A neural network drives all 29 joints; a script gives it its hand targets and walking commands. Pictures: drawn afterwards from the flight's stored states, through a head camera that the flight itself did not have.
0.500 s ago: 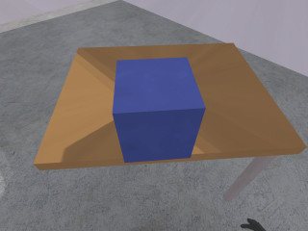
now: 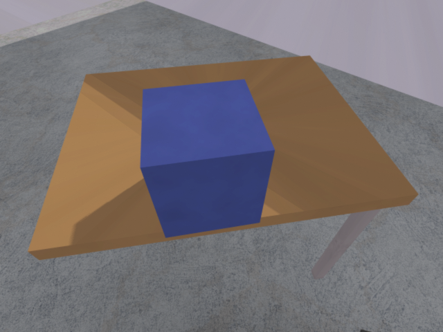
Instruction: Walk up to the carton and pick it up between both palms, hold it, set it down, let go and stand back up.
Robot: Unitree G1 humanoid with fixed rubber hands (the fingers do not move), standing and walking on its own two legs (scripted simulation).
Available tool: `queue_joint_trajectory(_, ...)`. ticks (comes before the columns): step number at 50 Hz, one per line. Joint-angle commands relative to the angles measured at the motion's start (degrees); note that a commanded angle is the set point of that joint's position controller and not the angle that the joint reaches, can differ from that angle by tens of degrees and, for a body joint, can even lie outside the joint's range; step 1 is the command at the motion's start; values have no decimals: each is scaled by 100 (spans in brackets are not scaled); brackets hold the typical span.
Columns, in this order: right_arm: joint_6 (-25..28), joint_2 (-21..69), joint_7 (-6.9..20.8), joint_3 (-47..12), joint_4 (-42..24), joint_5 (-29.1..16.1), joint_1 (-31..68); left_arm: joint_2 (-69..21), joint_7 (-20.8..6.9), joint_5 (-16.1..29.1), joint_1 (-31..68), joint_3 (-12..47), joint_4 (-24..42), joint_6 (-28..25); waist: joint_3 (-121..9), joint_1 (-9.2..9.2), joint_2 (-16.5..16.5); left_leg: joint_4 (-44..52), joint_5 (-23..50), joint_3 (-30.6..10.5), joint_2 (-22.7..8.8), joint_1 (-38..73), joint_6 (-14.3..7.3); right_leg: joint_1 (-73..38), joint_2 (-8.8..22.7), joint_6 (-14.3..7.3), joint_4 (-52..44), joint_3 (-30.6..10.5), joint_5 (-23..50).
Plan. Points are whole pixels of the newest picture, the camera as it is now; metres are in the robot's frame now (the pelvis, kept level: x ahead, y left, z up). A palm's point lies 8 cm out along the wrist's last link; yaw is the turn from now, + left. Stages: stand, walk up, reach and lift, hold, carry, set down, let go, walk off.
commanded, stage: walk up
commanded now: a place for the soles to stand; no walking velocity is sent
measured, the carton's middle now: (204, 159) +0.45 +0.04 +0.05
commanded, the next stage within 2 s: reach and lift in 0.26 s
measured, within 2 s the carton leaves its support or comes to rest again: neither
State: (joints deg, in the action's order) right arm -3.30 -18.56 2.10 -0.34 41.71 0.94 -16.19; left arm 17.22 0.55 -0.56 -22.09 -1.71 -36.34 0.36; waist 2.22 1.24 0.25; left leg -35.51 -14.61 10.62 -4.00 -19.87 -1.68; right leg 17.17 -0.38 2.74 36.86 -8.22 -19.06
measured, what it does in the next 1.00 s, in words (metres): shifts its weight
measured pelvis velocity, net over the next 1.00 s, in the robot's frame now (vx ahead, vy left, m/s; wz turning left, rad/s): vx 0.05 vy -0.03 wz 0.01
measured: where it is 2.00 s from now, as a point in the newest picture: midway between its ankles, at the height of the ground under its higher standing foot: outside the picture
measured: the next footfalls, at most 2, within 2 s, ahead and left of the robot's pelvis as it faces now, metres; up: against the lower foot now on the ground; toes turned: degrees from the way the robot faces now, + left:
none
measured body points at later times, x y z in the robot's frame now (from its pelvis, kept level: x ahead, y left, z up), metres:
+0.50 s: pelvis +0.00 +0.00 +0.00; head +0.03 +0.01 +0.45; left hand +0.19 +0.23 -0.10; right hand +0.15 -0.28 -0.10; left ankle +0.05 +0.10 -0.72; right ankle +0.01 -0.15 -0.72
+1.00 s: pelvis +0.05 -0.03 +0.02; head +0.06 -0.02 +0.47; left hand +0.21 +0.24 -0.05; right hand +0.21 -0.24 -0.06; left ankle +0.05 +0.10 -0.72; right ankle +0.01 -0.15 -0.72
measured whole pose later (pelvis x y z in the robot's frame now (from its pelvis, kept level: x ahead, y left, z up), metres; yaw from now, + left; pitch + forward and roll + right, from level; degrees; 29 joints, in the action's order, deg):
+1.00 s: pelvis +0.05 -0.03 +0.02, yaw +1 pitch -4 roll +1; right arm 13.4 -7.9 -1.8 -0.8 34.1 -1.2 -16.6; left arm 14.9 -1.2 1.8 -13.6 -4.5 -27.7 1.9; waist 4.4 -1.4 2.0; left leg -17.8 -10.0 6.2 -2.9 -3.8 1.6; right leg 1.2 1.3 0.8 19.2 -0.7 -14.3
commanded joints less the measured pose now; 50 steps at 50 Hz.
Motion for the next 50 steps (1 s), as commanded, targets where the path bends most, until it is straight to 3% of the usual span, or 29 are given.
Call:
queue_joint_trajectory(1,142,-954,-61,286,-506,-13,94,847,55,5,-115,-299,587,-142,-147,-38,-43,865,-542,-1030,-633,609,-331,671,242,-536,-553,-426,261)
queue_joint_trajectory(4,126,-969,-75,264,-557,-12,147,852,65,-2,-124,-298,608,-143,-202,-67,-58,890,-493,-975,-729,512,-376,504,184,-506,-377,-363,524)
queue_joint_trajectory(10,87,-948,-49,262,-625,-2,105,1059,88,13,37,-342,678,-133,-254,1,117,380,116,-781,-469,851,-249,845,371,-636,-633,-882,637)
queue_joint_trajectory(13,94,-986,-44,271,-630,-4,69,1018,87,8,109,-326,706,-115,-333,16,120,471,11,-859,-573,915,-312,848,281,-604,-519,-770,556)
queue_joint_trajectory(14,1141,-473,109,826,266,479,2716,787,118,36,2896,-85,-9,972,199,-358,-242,256,-1243,-533,75,73,217,1789,-39,-784,-113,1113,-1279)
queue_joint_trajectory(15,1506,-679,202,1005,251,426,1852,541,138,12,2340,101,305,1360,254,-112,258,-145,-1030,-646,164,1128,349,2541,178,-909,-153,1178,-1375)
queue_joint_trajectory(16,1648,-718,165,1116,87,400,1560,486,72,22,2412,80,752,1573,-174,1,603,-395,-756,-787,165,2051,384,3108,334,-883,-365,1152,-1007)
queue_joint_trajectory(18,1592,-727,64,1121,17,261,1101,325,8,-175,2202,-22,1420,1944,-606,34,491,-324,-522,-864,127,2781,341,2800,300,-824,-671,1116,-597)
queue_joint_trajectory(20,1418,-784,138,1182,138,135,1011,203,90,-341,2158,-64,1885,2085,-658,113,-114,344,-452,-940,-27,2349,339,1681,-50,-647,-510,1416,48)
queue_joint_trajectory(21,1346,-813,202,1153,13,117,1073,217,147,-412,2132,-100,1947,2067,-646,110,-219,628,-715,-916,-59,1803,287,932,-159,-574,-421,1427,130)
queue_joint_trajectory(24,1199,-631,243,1001,-306,140,1036,350,237,-407,1929,-255,1807,1912,-514,-8,-28,913,-53,-580,186,1456,340,35,-166,-487,-696,1252,651)
queue_joint_trajectory(25,1173,-518,222,944,-349,117,1019,371,237,-422,1908,-294,1696,1875,-482,-43,64,885,77,-533,285,1715,356,122,-116,-457,-907,1176,643)
queue_joint_trajectory(30,1076,-277,146,708,-670,-15,846,263,194,-370,1863,-374,1574,1690,-232,-179,-212,1175,566,-469,396,2135,430,-10,-134,-406,-1403,1051,932)
queue_joint_trajectory(35,1139,28,-25,456,-1085,-53,597,287,55,-190,1750,-499,1676,1297,-193,-195,46,1404,1061,-358,517,2496,359,-260,-65,-263,-1811,905,1534)
queue_joint_trajectory(40,1479,282,-222,323,-1405,-90,393,381,-66,80,1597,-519,1717,672,-444,-180,301,1467,1452,-382,559,2687,301,-432,-21,-121,-1995,832,2178)
queue_joint_trajectory(50,2007,554,-455,117,-1514,-292,157,462,-165,249,1200,-510,1768,-218,-446,-269,140,1623,2157,-449,541,2870,353,-815,-33,-129,-2229,825,2474)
